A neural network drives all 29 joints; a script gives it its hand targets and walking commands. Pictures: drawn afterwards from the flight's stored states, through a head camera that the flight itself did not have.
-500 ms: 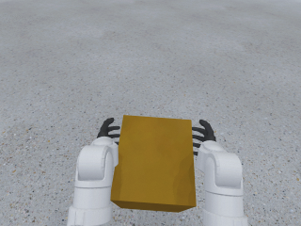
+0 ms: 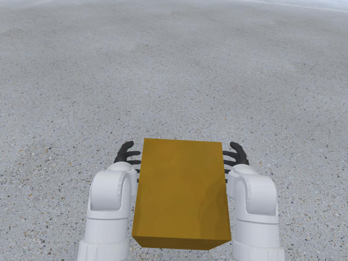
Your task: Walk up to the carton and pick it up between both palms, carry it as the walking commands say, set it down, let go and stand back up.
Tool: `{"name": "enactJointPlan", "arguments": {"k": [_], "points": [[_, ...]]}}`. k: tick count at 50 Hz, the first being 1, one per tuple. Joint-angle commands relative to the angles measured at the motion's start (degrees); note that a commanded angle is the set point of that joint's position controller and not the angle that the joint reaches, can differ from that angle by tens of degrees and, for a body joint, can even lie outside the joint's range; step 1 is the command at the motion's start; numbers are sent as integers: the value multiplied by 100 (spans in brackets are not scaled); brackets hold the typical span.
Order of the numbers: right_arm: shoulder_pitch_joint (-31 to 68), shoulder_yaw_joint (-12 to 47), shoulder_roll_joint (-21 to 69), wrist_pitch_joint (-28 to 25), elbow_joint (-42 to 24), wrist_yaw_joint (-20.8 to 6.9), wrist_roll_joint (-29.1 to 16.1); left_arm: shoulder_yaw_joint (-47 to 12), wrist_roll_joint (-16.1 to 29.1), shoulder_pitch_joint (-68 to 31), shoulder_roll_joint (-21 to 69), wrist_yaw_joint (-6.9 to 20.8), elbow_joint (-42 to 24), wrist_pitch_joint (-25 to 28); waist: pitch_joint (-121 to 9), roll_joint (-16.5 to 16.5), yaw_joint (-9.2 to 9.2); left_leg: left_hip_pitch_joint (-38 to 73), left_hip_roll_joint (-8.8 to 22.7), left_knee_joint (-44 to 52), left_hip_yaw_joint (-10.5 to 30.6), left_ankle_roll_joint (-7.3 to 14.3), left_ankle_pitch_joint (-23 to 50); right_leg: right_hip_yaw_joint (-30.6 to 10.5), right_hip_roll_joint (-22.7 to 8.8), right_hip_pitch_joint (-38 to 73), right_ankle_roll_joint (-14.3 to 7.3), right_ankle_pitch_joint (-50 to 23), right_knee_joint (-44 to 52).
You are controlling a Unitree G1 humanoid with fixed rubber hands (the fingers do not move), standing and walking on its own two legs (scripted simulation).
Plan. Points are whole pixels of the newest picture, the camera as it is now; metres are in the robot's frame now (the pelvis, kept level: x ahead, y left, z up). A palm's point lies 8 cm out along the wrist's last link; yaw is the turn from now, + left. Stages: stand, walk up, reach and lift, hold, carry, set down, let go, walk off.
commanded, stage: carry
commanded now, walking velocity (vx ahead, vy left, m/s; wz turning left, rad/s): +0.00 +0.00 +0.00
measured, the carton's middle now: (178, 198) +0.29 +0.00 +0.02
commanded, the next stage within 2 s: hold in 0.80 s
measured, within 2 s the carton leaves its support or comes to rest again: neither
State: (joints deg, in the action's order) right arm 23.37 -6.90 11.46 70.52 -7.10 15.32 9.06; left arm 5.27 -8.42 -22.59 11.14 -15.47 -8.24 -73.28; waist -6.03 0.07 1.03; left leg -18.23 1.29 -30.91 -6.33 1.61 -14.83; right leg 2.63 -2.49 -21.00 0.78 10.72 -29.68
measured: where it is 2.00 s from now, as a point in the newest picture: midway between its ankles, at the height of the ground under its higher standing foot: outside the picture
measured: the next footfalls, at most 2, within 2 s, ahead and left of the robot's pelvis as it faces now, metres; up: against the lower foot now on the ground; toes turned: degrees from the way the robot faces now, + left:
none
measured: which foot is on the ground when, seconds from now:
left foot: down 0.00-1.00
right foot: down 0.00-1.00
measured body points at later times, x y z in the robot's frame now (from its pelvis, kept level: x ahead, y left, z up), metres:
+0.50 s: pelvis +0.00 +0.02 +0.00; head -0.02 +0.03 +0.45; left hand +0.31 +0.16 +0.10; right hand +0.32 -0.10 +0.10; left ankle +0.02 +0.10 -0.73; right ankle +0.05 -0.13 -0.73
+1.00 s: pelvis +0.01 +0.01 +0.01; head -0.01 +0.01 +0.46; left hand +0.30 +0.16 +0.04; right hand +0.32 -0.11 +0.04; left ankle +0.02 +0.10 -0.73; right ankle +0.06 -0.15 -0.73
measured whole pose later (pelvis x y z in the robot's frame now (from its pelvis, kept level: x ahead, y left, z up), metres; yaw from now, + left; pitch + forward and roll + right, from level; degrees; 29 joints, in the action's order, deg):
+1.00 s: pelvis +0.01 +0.01 +0.01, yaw +8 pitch -4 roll -1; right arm 13.0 -8.4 8.3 42.6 11.5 4.0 12.6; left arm 3.2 -12.4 -15.6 8.9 -7.2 15.4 -43.3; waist 0.9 -1.0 -2.9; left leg -8.9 -2.6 -24.8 1.8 2.3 -11.8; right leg -6.7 -0.2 -9.3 1.0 9.2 -23.9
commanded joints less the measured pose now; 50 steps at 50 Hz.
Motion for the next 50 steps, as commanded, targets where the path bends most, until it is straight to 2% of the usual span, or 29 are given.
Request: {"name": "enactJointPlan", "arguments": {"k": [1, 19, 40, 41, 42, 43, 44, 45, 46, 47, 48, 50], "points": [[1772, 2740, 5913, 0, -132, -1394, -1998, -2767, 2075, -2372, 5807, 1425, -538, 275, -1476, -59, -6, 380, 654, 644, 723, 170, 538, -491, -453, 687, -160, -470, 276], [1698, 2740, 5797, -197, -73, -1448, -1913, -2758, 1984, -2232, 5714, 1482, -441, 458, -1483, -50, 5, 481, 657, 664, 725, 274, 928, -396, -480, 614, -63, -477, 156], [1730, 2582, 5526, -765, 276, -1538, -1716, -2544, 1753, -2169, 5523, 1550, 24, 997, -1493, -61, -30, 547, 658, 617, 661, 262, 1101, -345, -450, 673, -106, -565, 134], [483, 571, 3515, -1485, 2287, -1831, 140, -533, -121, -569, 3575, 1799, 2035, 1765, 819, -305, 86, 1068, -141, 1443, 1400, -30, 290, -585, 825, 836, -456, 55, 743], [478, 468, 2926, -2035, 3932, -1913, -21, -676, 107, -860, 3743, 1817, 3962, 2343, 495, -335, 10, 1163, -53, 1336, 1564, -83, 613, -658, 783, 794, -365, 14, 727], [654, 1296, 3492, -2642, 2688, -2069, -367, -1336, 399, -1162, 4238, 1905, 2882, 2926, -286, -406, -3, 1667, -125, 1058, 1494, -175, 1424, -703, 720, 802, -237, -545, 645], [1089, 2069, 4318, -2932, 2012, -2238, -710, -1966, 658, -1435, 5070, 2054, 2460, 3190, -879, -434, -63, 2187, -119, 847, 1541, -233, 2585, -714, 809, 930, -76, -1232, 618], [1646, 2542, 4953, -3094, 1543, -2379, -965, -2433, 882, -1750, 5769, 2157, 2007, 3349, -1496, -446, -118, 2779, -110, 667, 1619, -323, 3798, -699, 946, 905, -1, -1600, 645], [2107, 2821, 5339, -3254, 1058, -2517, -1211, -2966, 1170, -2227, 6286, 2217, 1478, 3512, -2177, -481, -301, 3237, -96, 509, 1684, -389, 4458, -704, 989, 875, -16, -1830, 563], [2312, 2924, 5441, -3305, 859, -2583, -1339, -3299, 1336, -2452, 6539, 2245, 1221, 3598, -2471, -552, -455, 3467, -138, 455, 1666, -427, 4565, -702, 977, 883, -73, -1885, 526], [2264, 2985, 5446, -3302, 834, -2610, -1333, -3444, 1398, -2483, 6619, 2283, 1200, 3632, -2503, -513, -598, 3446, -176, 500, 1664, -426, 4218, -691, 950, 946, -102, -1788, 554], [1914, 2824, 5353, -3179, 1187, -2652, -1145, -3391, 1282, -2203, 6497, 2383, 1648, 3602, -1826, -347, -760, 2936, -273, 750, 1620, -364, 2863, -652, 857, 1065, -134, -1317, 679]]}}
